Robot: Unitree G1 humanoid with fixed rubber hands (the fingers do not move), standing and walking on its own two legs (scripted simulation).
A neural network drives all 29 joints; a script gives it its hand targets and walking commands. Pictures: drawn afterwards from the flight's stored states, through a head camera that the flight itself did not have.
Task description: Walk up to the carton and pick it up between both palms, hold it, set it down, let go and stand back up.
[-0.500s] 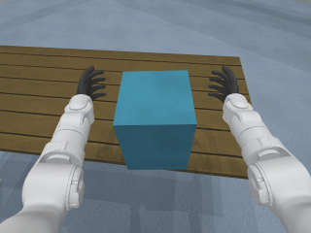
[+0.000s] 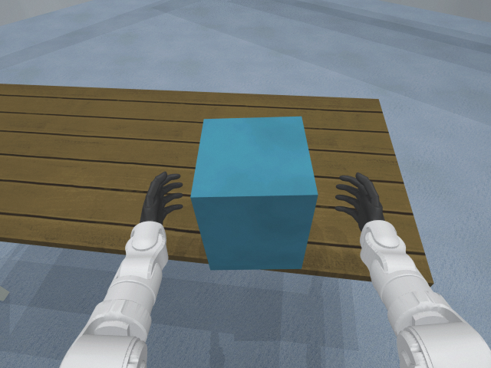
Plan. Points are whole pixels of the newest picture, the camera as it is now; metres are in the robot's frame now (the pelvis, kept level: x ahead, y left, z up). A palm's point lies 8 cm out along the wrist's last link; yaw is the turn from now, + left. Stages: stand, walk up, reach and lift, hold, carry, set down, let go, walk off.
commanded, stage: set down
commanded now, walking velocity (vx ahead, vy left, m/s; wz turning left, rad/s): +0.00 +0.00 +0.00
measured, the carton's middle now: (254, 196) +0.47 -0.01 -0.01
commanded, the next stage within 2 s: let go in 2.00 s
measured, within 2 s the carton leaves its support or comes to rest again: neither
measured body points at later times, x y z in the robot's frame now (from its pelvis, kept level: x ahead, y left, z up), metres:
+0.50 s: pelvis +0.00 +0.00 -0.01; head +0.02 -0.01 +0.44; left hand +0.33 +0.18 -0.01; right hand +0.31 -0.22 -0.02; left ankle -0.03 +0.13 -0.74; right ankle +0.07 -0.11 -0.74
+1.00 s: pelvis +0.02 +0.00 +0.00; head +0.02 +0.00 +0.45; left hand +0.27 +0.19 -0.04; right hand +0.26 -0.21 -0.05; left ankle -0.03 +0.13 -0.74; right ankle +0.07 -0.11 -0.74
